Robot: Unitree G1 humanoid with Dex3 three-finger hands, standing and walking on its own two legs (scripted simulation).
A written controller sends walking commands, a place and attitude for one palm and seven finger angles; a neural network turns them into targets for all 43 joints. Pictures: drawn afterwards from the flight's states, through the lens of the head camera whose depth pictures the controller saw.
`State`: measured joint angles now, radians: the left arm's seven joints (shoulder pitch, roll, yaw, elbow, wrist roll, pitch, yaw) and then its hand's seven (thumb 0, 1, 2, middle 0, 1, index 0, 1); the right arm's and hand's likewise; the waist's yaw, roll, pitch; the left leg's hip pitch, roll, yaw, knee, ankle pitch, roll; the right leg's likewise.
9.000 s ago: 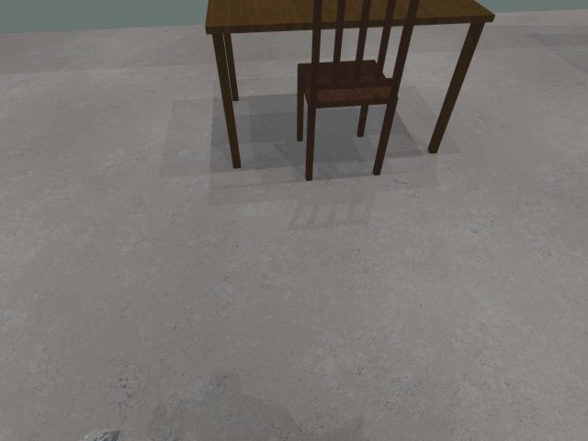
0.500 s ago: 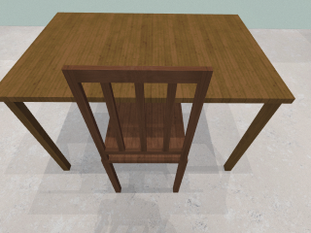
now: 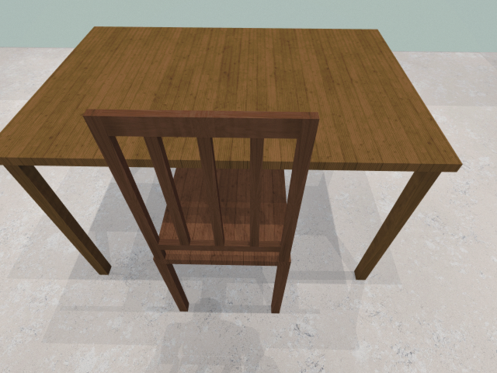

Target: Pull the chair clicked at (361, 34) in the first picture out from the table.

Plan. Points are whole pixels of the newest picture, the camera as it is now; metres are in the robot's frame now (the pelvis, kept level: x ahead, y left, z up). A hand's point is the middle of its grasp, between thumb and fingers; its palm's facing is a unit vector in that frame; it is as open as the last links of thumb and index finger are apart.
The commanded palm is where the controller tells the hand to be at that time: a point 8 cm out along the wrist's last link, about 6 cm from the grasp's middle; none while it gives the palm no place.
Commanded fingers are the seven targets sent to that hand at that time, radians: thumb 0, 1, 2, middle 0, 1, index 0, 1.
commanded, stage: come to a stop and stand still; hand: left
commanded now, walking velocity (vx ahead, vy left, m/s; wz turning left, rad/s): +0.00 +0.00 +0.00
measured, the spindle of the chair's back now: (213, 200) +0.47 +0.11 -0.05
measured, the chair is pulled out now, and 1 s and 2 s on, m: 0.00 0.00 0.00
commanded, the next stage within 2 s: look again from close up in 0.34 s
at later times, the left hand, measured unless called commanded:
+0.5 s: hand out of the picture -0.03 +0.14 -0.17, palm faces +0.05 -0.98 -0.18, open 7.3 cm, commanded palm none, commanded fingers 0.00 0.90 0.90 -0.20 -0.30 -0.20 -0.30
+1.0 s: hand out of the picture -0.04 +0.14 -0.17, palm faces +0.07 -0.98 -0.17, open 7.3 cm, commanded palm none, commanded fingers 0.00 0.90 0.90 -0.20 -0.30 -0.20 -0.30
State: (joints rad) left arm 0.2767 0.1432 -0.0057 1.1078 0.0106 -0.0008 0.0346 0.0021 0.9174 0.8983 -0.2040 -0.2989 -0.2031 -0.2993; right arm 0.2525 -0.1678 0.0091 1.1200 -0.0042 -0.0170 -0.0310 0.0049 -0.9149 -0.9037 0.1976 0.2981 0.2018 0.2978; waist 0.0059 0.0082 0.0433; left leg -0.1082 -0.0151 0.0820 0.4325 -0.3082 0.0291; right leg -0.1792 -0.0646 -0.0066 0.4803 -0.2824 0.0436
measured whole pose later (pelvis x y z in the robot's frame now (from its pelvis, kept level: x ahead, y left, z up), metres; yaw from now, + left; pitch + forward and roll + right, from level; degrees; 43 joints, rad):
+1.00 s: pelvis -0.02 -0.03 +0.00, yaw +1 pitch -1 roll +1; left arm 0.31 0.13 0.00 1.10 0.01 -0.01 0.03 0.00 0.91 0.90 -0.20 -0.30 -0.20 -0.30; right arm 0.30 -0.12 0.02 1.14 0.00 -0.02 -0.03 0.00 -0.91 -0.90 0.20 0.30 0.20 0.30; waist 0.01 -0.01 0.04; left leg -0.14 0.02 0.05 0.42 -0.26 -0.01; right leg -0.20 -0.04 -0.04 0.45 -0.24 0.01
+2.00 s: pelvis +0.03 +0.00 +0.00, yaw +2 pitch +1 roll +0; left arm 0.26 0.16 0.03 1.07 0.01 -0.01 0.05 0.01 0.93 0.90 -0.20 -0.30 -0.20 -0.30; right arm 0.29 -0.12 -0.01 1.12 0.00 -0.02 -0.06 0.02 -0.93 -0.90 0.20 0.30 0.20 0.30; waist 0.01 0.00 0.04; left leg -0.10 -0.01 0.04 0.43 -0.34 0.02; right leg -0.18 -0.06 -0.06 0.52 -0.31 0.02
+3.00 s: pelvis -0.02 -0.02 +0.00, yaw +1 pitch -1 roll +1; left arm 0.29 0.14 -0.01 1.12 0.01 -0.01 0.03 0.00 0.91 0.90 -0.20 -0.30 -0.20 -0.30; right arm 0.29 -0.13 0.02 1.14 0.00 -0.02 -0.02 0.01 -0.91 -0.90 0.20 0.30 0.20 0.30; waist 0.01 0.00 0.04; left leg -0.13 0.00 0.05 0.43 -0.28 0.01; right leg -0.19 -0.05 -0.05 0.47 -0.26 0.02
